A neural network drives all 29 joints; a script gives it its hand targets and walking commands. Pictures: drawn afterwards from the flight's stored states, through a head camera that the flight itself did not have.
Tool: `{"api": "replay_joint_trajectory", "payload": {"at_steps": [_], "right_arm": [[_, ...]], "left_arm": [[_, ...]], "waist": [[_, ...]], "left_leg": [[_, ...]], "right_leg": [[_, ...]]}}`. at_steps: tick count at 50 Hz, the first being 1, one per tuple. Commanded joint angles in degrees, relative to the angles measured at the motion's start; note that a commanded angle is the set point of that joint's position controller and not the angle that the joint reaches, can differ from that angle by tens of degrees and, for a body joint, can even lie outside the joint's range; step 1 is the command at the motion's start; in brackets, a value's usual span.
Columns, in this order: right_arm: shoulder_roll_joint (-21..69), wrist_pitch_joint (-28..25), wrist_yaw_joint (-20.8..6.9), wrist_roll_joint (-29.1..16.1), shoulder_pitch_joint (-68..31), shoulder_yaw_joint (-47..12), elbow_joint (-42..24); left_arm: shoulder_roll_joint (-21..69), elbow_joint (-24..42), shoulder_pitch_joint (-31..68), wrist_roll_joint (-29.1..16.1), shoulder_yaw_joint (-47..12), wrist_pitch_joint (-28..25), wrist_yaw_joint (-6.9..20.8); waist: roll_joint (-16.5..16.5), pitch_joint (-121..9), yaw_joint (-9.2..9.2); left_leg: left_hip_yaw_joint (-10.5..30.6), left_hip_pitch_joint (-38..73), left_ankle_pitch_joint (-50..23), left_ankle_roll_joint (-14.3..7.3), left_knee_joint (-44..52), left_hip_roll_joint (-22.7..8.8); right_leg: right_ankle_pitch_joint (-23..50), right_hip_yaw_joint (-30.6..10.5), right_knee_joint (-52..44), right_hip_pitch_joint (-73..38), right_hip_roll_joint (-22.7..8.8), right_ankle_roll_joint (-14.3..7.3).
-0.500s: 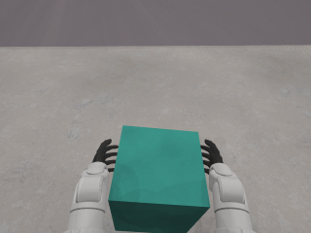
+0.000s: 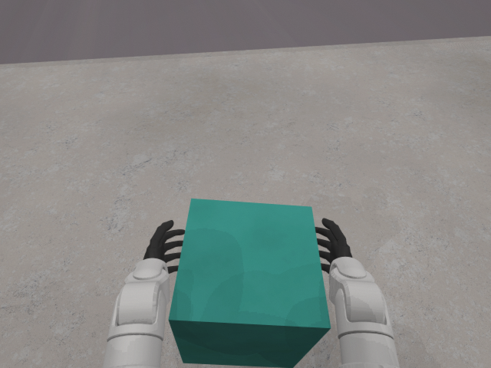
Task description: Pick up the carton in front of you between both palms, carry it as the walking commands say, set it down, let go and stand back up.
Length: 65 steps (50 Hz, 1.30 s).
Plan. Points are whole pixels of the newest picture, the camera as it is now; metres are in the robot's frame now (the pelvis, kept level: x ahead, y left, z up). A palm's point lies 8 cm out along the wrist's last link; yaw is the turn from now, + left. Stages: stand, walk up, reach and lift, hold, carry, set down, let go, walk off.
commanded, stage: carry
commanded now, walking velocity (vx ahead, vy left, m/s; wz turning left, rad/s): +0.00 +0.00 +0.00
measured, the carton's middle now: (244, 288) +0.29 +0.01 -0.05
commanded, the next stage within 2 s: none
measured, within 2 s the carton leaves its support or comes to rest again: neither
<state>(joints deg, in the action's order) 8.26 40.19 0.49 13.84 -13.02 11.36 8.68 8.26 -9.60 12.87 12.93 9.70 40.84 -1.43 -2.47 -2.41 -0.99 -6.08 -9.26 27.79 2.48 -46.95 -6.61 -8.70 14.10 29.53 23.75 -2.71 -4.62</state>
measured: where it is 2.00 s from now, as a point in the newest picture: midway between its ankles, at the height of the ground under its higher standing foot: outside the picture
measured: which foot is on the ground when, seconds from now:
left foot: up 0.00-0.24, down 0.26-1.00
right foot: down 0.00-1.00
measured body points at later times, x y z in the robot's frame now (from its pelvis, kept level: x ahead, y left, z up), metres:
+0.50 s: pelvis +0.17 +0.01 +0.01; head +0.15 +0.02 +0.46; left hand +0.48 +0.15 +0.04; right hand +0.48 -0.15 +0.05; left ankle +0.16 +0.11 -0.73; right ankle +0.08 -0.09 -0.73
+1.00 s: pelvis +0.18 +0.00 +0.01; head +0.18 +0.00 +0.46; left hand +0.50 +0.14 +0.05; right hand +0.49 -0.16 +0.05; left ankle +0.16 +0.11 -0.72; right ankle +0.08 -0.09 -0.72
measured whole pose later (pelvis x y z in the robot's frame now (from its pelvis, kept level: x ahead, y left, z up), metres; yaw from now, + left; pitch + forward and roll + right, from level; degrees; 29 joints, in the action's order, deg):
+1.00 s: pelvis +0.18 +0.00 +0.01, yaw -2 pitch +3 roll +1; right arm 8.4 41.2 0.4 13.7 -13.6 11.2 7.9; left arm 8.3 -8.0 13.1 13.3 9.9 42.3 -1.1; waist 0.4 -5.4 -0.1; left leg -11.0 -14.5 15.1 -0.1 -29.1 -3.1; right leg -20.3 10.7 27.3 6.9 -3.7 1.0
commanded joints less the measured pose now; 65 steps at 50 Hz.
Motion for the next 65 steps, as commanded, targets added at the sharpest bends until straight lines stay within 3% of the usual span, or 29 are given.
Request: {"api": "replay_joint_trajectory", "payload": {"at_steps": [1,3,6,8,10,11,13,14,16,20,26,30,36,48,56,61,65], "right_arm": [[52.5,-3.1,-11.2,-14.3,-19.9,-36.7,-3.1],[52.2,-4.5,-11.1,-13.5,-19.4,-36.7,-2.3],[51.3,-5.6,-10.9,-13.3,-19.1,-37.4,-4.1],[51.3,-4.8,-10.7,-14.2,-19.4,-38.6,-5.6],[50.6,-3.0,-10.7,-14.8,-19.8,-38.8,-6.4],[49.6,-2.0,-10.8,-14.7,-19.8,-38.2,-6.2],[47.1,-0.1,-10.9,-14.0,-19.8,-35.7,-4.2],[46.6,0.5,-11.0,-13.7,-19.9,-35.1,-4.0],[45.2,1.0,-11.1,-11.9,-17.8,-30.7,0.0],[46.2,0.4,-11.4,-10.0,-18.0,-26.5,4.6],[50.9,-0.4,-12.0,-12.5,-22.8,-30.9,0.9],[51.3,-0.3,-11.7,-13.7,-23.0,-33.8,-2.3],[49.3,0.4,-11.4,-13.3,-20.2,-33.8,-2.9],[48.5,0.3,-11.4,-12.1,-21.6,-31.6,-0.6],[49.4,0.1,-11.7,-11.8,-21.8,-30.2,1.6],[51.2,-0.4,-12.0,-13.5,-25.3,-31.9,-0.5],[49.8,0.2,-12.1,-12.5,-23.9,-30.6,1.2]], "left_arm": [[51.0,5.7,23.5,-14.9,-33.5,-5.2,13.0],[51.4,4.6,22.2,-14.6,-33.5,-5.9,13.3],[51.0,6.2,22.0,-14.7,-34.2,-7.3,13.4],[50.4,8.5,22.3,-15.1,-34.8,-6.6,13.0],[49.1,9.9,22.4,-14.8,-34.9,-4.8,12.4],[48.1,9.7,22.2,-14.4,-34.4,-3.7,12.2],[45.9,8.5,22.0,-13.0,-33.1,-1.6,11.7],[45.5,7.8,21.8,-12.5,-32.5,-0.9,11.6],[44.3,6.5,23.2,-11.9,-31.2,0.0,11.6],[45.3,2.9,25.0,-11.3,-29.3,-0.3,11.9],[50.1,3.7,26.8,-13.4,-31.4,-1.3,12.6],[50.5,6.0,26.1,-14.3,-33.1,-1.3,12.7],[48.4,7.6,24.2,-13.8,-33.5,-0.7,12.3],[47.5,4.3,25.0,-12.5,-30.6,-0.7,12.5],[48.0,2.6,24.9,-12.0,-29.4,-1.0,12.6],[49.5,6.3,29.6,-13.6,-31.8,-1.5,12.6],[48.6,3.3,27.3,-12.5,-30.3,-0.8,12.7]], "waist": [[8.5,-20.0,0.33],[9.6,-20.4,0.36],[10.4,-21.2,0.24],[10.8,-20.9,0.60],[8.8,-19.6,0.80],[6.1,-19.1,0.85],[0.5,-19.0,0.33],[0.5,-18.3,0.42],[-0.9,-16.8,0.95],[-1.4,-17.3,0.91],[1.7,-19.8,0.84],[3.2,-20.6,0.91],[2.9,-20.4,0.80],[4.4,-17.6,0.76],[3.9,-17.6,0.84],[2.6,-15.7,1.04],[2.1,-15.4,1.10]], "left_leg": [[4.1,-16.0,-1.2,-2.2,-3.7,0.3],[1.6,-13.1,-3.5,-1.5,4.8,2.1],[-1.1,-9.3,-8.4,-1.2,14.3,3.6],[-2.7,-5.2,-17.2,-1.2,20.5,3.2],[-2.4,0.4,-29.6,-1.4,26.0,1.4],[-0.7,3.3,-32.6,-1.9,25.8,-1.4],[2.5,5.2,-46.4,-3.2,23.0,-6.5],[2.2,4.4,-46.8,-3.4,21.8,-6.8],[2.3,2.8,-48.4,-3.9,20.3,-6.0],[1.2,3.2,-53.6,-3.9,18.4,-4.7],[0.7,5.2,-60.4,-4.3,15.6,-4.0],[0.1,4.6,-57.8,-4.3,15.2,-3.2],[-1.0,4.3,-55.0,-3.8,16.0,-1.9],[-1.3,2.6,-46.8,-3.1,16.8,-1.8],[-0.6,1.9,-40.8,-3.9,16.1,-2.8],[0.1,0.8,-36.8,-3.9,18.0,-3.2],[0.9,0.5,-32.9,-4.2,19.3,-3.3]], "right_leg": [[37.3,-14.3,-11.8,-27.8,-15.8,-2.0],[34.5,-9.9,-12.1,-26.0,-13.7,-1.1],[33.8,-7.9,-10.6,-26.6,-13.3,-2.0],[28.1,-6.4,-9.8,-24.8,-12.8,-1.2],[17.3,-4.8,-7.2,-21.0,-10.1,1.6],[13.7,-4.3,-5.6,-18.5,-9.3,2.8],[4.1,-5.2,-4.8,-16.0,-7.3,4.6],[3.9,-5.9,-5.2,-15.3,-6.5,4.7],[12.3,-6.7,-3.8,-17.6,-7.2,5.1],[17.4,-6.9,-1.7,-17.9,-7.0,5.6],[23.3,-6.5,-0.1,-18.2,-6.1,6.3],[26.2,-6.7,-0.1,-19.7,-6.0,6.5],[29.4,-6.6,-0.1,-21.1,-6.2,6.4],[32.2,-7.0,-2.0,-21.7,-7.5,5.7],[23.8,-7.2,-1.9,-20.1,-7.8,4.6],[13.3,-7.5,-3.2,-17.9,-7.1,4.3],[7.1,-8.3,-4.5,-16.3,-7.1,3.9]]}}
